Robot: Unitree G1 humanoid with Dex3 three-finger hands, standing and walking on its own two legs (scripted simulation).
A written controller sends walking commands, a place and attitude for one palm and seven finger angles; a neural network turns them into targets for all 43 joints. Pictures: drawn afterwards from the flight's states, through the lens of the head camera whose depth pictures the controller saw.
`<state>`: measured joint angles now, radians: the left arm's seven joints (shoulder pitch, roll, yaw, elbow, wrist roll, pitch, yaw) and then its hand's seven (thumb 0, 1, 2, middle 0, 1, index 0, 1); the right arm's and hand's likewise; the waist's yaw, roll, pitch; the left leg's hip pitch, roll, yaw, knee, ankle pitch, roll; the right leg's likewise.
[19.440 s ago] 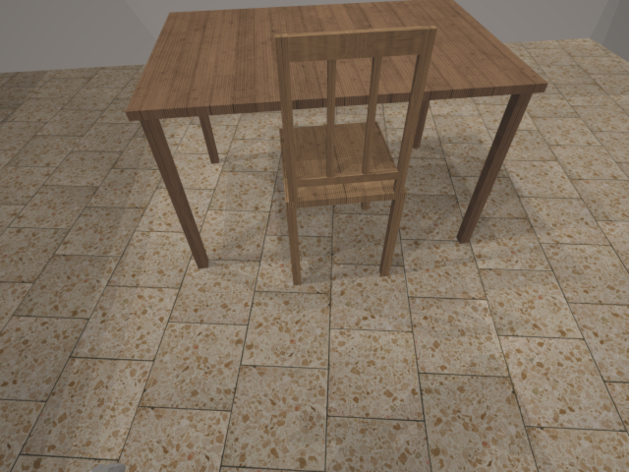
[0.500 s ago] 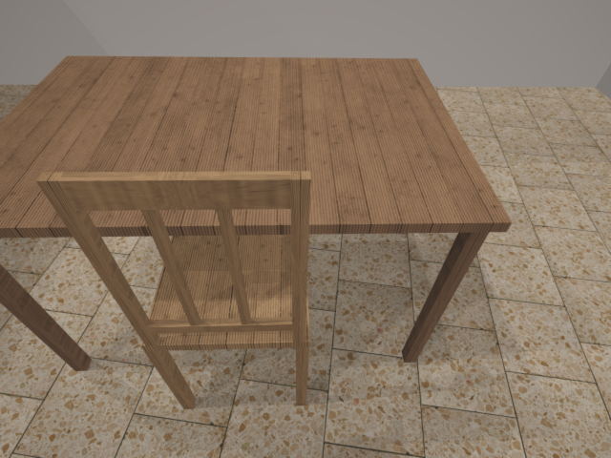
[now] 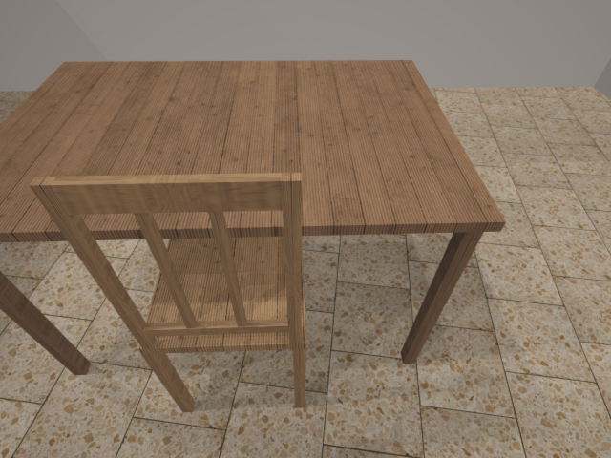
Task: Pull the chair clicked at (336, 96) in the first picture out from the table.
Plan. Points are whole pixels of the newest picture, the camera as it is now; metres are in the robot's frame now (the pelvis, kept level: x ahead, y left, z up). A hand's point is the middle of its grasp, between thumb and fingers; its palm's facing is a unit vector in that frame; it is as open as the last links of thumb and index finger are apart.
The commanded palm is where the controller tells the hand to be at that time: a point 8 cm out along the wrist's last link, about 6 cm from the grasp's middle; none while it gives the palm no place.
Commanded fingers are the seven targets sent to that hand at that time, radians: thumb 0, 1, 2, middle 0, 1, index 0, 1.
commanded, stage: look again from close up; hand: left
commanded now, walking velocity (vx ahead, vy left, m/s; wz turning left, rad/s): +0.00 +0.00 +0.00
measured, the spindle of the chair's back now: (171, 277) +0.42 +0.27 -0.07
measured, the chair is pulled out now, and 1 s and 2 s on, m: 0.00 0.00 0.00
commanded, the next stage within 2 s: shuffle to correct the standing spot in 0.64 s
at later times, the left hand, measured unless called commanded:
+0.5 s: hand out of the picture -0.03 +0.13 -0.18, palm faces +0.05 -0.99 -0.16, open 7.4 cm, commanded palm none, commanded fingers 0.00 0.90 0.90 -0.20 -0.30 -0.20 -0.30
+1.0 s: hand out of the picture -0.04 +0.16 -0.19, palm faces +0.15 -0.97 -0.21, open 7.4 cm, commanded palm none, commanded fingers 0.00 0.90 0.90 -0.20 -0.30 -0.20 -0.30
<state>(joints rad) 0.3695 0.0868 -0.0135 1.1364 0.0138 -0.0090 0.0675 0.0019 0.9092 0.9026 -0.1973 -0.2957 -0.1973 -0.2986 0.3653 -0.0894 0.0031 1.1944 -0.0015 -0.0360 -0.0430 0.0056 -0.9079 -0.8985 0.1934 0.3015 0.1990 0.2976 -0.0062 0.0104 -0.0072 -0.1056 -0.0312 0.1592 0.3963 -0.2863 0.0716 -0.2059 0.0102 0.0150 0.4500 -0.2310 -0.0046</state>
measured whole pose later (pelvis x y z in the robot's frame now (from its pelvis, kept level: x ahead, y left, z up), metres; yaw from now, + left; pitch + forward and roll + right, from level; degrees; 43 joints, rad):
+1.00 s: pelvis -0.02 +0.00 -0.01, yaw +4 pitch +0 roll -1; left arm 0.35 0.11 0.03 1.03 0.03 -0.01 0.08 0.00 0.91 0.90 -0.20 -0.30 -0.20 -0.30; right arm 0.35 -0.11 -0.03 1.09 -0.01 0.04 -0.03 0.01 -0.91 -0.90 0.19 0.30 0.20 0.30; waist 0.02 0.01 0.02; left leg -0.35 -0.02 0.02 0.82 -0.45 -0.01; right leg -0.28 0.00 -0.05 0.53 -0.26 -0.02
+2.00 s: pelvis +0.01 +0.04 +0.00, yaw +1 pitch -1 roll +0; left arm 0.34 0.13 0.00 1.08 0.01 -0.01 0.06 0.00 0.92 0.90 -0.20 -0.30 -0.20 -0.30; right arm 0.31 -0.11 -0.02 1.16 0.00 -0.01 -0.04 0.01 -0.91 -0.90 0.19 0.30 0.20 0.30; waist -0.01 0.01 0.00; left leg -0.15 0.05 0.03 0.44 -0.28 -0.03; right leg -0.12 0.07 -0.02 0.40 -0.27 -0.06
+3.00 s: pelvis +0.00 +0.08 +0.00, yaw +1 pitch +0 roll +1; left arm 0.47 0.19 0.03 0.44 -0.08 0.04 0.10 0.02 0.92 0.90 -0.20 -0.29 -0.20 -0.30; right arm 0.33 -0.17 0.01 0.96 0.02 -0.17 -0.05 0.02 -0.91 -0.90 0.20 0.30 0.20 0.30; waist 0.01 -0.04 0.01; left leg -0.20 -0.06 0.06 0.46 -0.27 0.05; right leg -0.24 -0.04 0.00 0.57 -0.31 0.00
